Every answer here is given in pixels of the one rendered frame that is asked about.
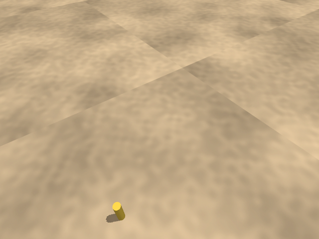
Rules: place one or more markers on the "can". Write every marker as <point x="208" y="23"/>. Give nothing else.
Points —
<point x="118" y="210"/>

